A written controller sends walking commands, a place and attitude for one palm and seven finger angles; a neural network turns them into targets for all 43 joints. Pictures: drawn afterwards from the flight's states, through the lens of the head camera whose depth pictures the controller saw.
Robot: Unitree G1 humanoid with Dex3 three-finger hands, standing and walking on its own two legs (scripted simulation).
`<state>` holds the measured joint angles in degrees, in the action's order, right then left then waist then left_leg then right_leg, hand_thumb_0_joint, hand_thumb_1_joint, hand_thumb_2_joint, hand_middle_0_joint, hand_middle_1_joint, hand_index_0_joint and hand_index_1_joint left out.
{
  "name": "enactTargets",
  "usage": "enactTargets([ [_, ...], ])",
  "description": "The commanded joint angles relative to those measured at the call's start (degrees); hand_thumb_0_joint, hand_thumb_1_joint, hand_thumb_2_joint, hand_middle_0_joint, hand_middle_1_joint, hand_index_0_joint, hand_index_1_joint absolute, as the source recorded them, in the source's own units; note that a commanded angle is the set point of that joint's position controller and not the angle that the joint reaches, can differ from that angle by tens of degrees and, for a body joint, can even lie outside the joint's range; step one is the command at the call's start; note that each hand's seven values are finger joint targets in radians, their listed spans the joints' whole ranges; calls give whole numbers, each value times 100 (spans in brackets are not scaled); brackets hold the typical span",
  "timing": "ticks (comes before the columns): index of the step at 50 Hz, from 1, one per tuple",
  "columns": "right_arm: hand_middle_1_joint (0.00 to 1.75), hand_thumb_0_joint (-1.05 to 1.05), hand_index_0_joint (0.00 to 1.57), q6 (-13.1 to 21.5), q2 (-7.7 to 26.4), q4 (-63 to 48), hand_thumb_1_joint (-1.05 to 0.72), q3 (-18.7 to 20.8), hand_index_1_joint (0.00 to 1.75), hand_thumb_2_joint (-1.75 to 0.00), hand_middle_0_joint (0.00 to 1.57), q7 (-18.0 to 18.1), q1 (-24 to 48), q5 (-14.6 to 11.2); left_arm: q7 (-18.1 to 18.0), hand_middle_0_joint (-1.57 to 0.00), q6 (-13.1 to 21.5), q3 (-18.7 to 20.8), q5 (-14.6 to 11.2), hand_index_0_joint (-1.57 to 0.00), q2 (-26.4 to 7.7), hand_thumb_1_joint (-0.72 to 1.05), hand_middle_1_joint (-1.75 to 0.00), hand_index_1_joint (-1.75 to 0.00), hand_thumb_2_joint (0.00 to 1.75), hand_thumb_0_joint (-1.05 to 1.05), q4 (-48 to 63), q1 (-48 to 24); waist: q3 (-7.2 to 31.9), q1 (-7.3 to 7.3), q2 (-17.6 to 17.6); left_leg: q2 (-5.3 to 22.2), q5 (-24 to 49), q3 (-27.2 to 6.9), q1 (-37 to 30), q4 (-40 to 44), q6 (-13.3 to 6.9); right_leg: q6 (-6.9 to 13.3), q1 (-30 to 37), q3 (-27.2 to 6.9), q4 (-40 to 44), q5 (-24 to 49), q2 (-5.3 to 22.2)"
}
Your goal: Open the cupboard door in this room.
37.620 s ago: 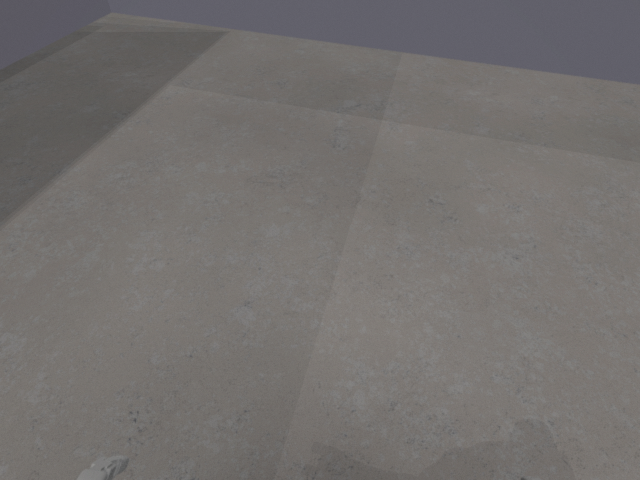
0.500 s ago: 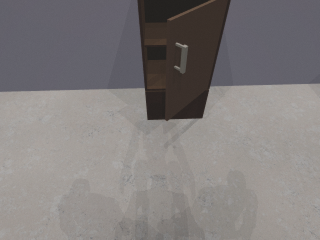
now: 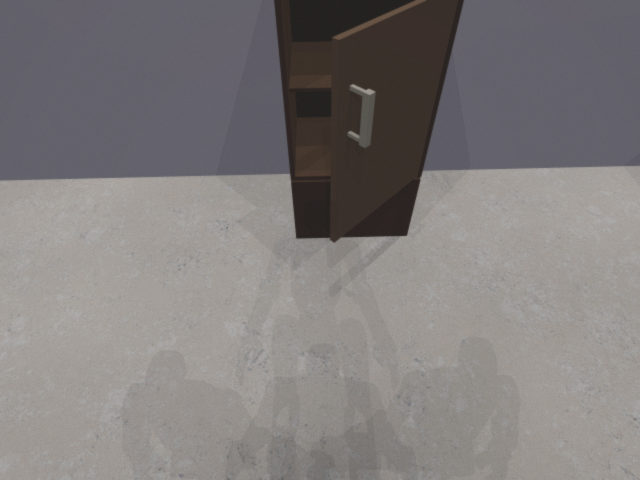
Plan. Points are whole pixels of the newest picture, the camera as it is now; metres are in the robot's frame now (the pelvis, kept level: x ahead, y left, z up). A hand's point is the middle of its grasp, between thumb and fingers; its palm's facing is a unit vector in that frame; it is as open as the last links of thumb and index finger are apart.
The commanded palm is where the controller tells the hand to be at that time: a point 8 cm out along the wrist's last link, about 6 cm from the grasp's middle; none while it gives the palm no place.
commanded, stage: look to check the result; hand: left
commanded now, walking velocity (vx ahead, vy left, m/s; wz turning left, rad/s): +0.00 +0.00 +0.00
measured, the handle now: (360, 116) +0.83 -0.04 +0.00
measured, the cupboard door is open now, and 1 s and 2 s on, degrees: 44 44 44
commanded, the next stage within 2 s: walk to a spot facing it in 0.10 s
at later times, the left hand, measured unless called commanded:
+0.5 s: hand out of the picture +0.04 +0.20 -0.18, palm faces -0.05 -0.97 -0.24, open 7.4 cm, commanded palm none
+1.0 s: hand out of the picture +0.12 +0.15 -0.17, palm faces -0.33 -0.90 -0.29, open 7.4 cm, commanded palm none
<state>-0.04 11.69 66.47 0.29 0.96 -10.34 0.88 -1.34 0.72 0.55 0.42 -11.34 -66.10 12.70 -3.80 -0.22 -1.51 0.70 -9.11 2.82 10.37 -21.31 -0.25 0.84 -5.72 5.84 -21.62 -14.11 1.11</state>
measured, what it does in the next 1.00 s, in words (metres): steps on the spot, turning right: right foot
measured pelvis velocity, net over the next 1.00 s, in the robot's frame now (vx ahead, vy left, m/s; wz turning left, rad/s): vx -0.02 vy -0.02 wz -0.39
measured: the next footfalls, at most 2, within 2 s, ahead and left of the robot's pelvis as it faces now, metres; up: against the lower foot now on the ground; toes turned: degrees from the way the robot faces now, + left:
right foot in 0.82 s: +0.00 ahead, -0.13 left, +0.00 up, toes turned -17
left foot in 1.16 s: +0.08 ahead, +0.10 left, +0.00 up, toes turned -26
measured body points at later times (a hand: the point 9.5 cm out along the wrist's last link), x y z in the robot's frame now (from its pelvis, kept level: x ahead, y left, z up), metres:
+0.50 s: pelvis +0.00 +0.00 -0.01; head +0.03 -0.01 +0.44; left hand +0.05 +0.25 -0.16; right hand +0.02 -0.25 -0.16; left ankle +0.03 +0.12 -0.74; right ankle -0.02 -0.10 -0.75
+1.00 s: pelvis -0.02 -0.02 -0.01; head +0.03 -0.06 +0.44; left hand +0.14 +0.20 -0.15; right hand -0.02 -0.30 -0.16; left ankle +0.01 +0.12 -0.68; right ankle -0.04 -0.12 -0.75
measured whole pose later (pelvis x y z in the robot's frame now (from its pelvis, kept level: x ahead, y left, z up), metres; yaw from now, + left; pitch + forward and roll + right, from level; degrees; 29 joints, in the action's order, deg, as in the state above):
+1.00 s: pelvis -0.02 -0.02 -0.01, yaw -22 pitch +1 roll +2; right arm -2.9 13.8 53.4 3.6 1.1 -5.5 0.4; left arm -0.7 -2.4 4.1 1.5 -12.7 -53.4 10.4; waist -7.3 0.7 -0.2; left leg 3.1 -25.9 3.2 26.1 -57.6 3.7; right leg 1.9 -17.2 -4.5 -30.8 -14.1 -1.9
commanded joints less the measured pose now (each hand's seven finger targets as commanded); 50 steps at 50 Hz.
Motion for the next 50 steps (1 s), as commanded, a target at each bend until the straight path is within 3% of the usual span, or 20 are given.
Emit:
enactTargets([
  [1,30,0,20,63,724,-198,-90,116,30,-90,20,44,-143,14,-44,-20,95,158,3,-20,-891,90,-30,-30,90,0,199,126,115,-28,220,561,679,-521,-200,291,-81,101,-283,-584,538,623,681],
  [11,30,0,20,82,938,-241,-90,135,30,-90,20,40,39,17,-26,-20,122,181,1,-20,-1081,90,-30,-30,90,0,249,-96,201,-26,138,597,777,-530,-271,330,-65,117,-162,-620,586,887,699],
  [14,30,0,20,-1,538,-206,-90,88,30,-90,20,70,-202,28,-44,-20,10,164,2,-20,-768,90,-30,-30,90,0,246,67,234,-52,107,633,729,-305,-314,69,15,84,-303,-761,477,1167,707],
  [22,30,0,20,-148,661,-674,-90,303,30,-90,20,137,-202,26,30,-20,-226,451,60,-20,-1116,90,-30,-30,90,0,732,-65,73,-68,658,542,-174,254,150,-831,103,420,-839,-1483,140,1222,909],
  [24,30,0,20,-145,654,-783,-90,332,30,-90,20,140,-210,19,42,-20,-243,483,63,-20,-1108,90,-30,-30,90,0,840,-99,75,-84,536,570,-230,253,79,-886,93,422,-1057,-1583,58,1091,841],
  [26,30,0,20,-109,731,-833,-90,365,30,-90,20,163,-337,37,73,-20,-262,497,58,-20,-1017,90,-30,-30,90,0,997,-196,203,-145,197,832,25,52,-203,-559,-8,284,-1313,-1418,-357,1115,535],
  [27,30,0,20,-82,873,-850,-90,395,30,-90,20,185,-435,61,98,-20,-273,494,49,-20,-893,90,-30,-30,90,0,1081,-255,224,-175,-349,1192,217,-286,-359,-227,-173,144,-1543,-1142,-837,916,233],
  [28,30,0,20,-59,1086,-859,-90,440,30,-90,20,205,-554,87,127,-20,-303,477,47,-20,-763,90,-30,-30,90,0,1174,-290,261,-207,-961,1778,290,-867,-437,239,-514,1,-1823,-758,-1730,134,-111],
  [29,30,0,20,-27,1166,-860,-90,472,30,-90,20,215,-676,95,146,-20,-331,471,54,-20,-706,90,-30,-30,90,0,1279,-438,303,-248,-1359,2349,588,-1211,-460,612,-897,-69,-2076,-548,-2907,-1503,-171],
  [30,30,0,20,3,1158,-891,-90,460,30,-90,20,225,-724,115,173,-20,-377,508,73,-20,-717,90,-30,-30,90,0,1341,-464,339,-222,-1183,2517,676,-1222,-421,661,-1067,-100,-2219,-680,-3654,-1890,-60],
  [34,30,0,20,41,1115,-1177,-90,447,30,-90,20,196,-216,144,280,-20,-362,484,84,-20,-500,90,-30,-30,90,0,1418,-399,491,30,-553,2135,1171,-185,-184,236,-799,-165,-1792,-447,-3103,-1452,153],
  [38,30,0,20,-37,1221,-1266,-90,507,30,-90,20,144,-118,93,261,-20,-325,515,67,-20,-576,90,-30,-30,90,0,1371,26,636,195,-530,1877,774,405,159,-614,-360,-126,-682,-108,-1229,-404,-21],
  [39,30,0,20,-66,1133,-1361,-90,516,30,-90,20,116,21,38,225,-20,-289,569,95,-20,-851,90,-30,-30,90,0,1326,328,584,376,71,1534,41,648,669,-1310,-79,-33,-202,-466,-385,379,157],
  [40,30,0,20,-111,695,-1579,-90,469,30,-90,20,78,102,-16,139,-20,-227,681,167,-20,-1491,90,-30,-30,90,0,1324,447,436,429,1917,662,-1881,1101,1846,-2585,333,470,179,-2564,513,1225,1486],
  [41,30,0,20,-159,686,-1791,-90,425,30,-90,20,52,507,-13,78,-20,-220,739,105,-20,-1757,90,-30,-30,90,0,1319,597,254,663,1988,344,-2865,422,2247,-3792,337,1076,-160,-3418,588,2075,2095],
  [42,30,0,20,-181,707,-1801,-90,431,30,-90,20,35,482,-38,51,-20,-222,736,90,-20,-1764,90,-30,-30,90,0,1372,452,205,506,1566,475,-2571,-53,2396,-4326,284,1317,-327,-3204,529,1549,2024],
  [43,30,0,20,-194,678,-1749,-90,444,30,-90,20,21,453,-38,28,-20,-233,712,99,-20,-1547,90,-30,-30,90,0,1513,66,197,307,1390,505,-2165,-150,2407,-4473,292,1230,-553,-3092,510,795,1672],
  [45,30,0,20,-184,710,-1691,-90,444,30,-90,20,40,364,-15,-21,-20,-206,658,112,-20,-1309,90,-30,-30,90,0,1643,-283,460,100,1308,485,-1719,-269,2243,-4413,360,1038,-363,-2619,124,1798,1290],
  [47,30,0,20,-173,569,-1730,-90,412,30,-90,20,46,379,-36,-32,-20,-172,642,115,-20,-1258,90,-30,-30,90,0,1680,-179,646,96,988,353,-1699,-194,1927,-3823,413,1025,-204,-2445,-99,2650,1160],
  [50,30,0,20,-161,473,-1798,-90,387,30,-90,20,54,431,-69,-10,-20,-194,674,125,-20,-1403,90,-30,-30,90,0,1677,-30,759,173,828,155,-1641,-95,1508,-2938,403,1033,-166,-2600,-172,2596,1084],
])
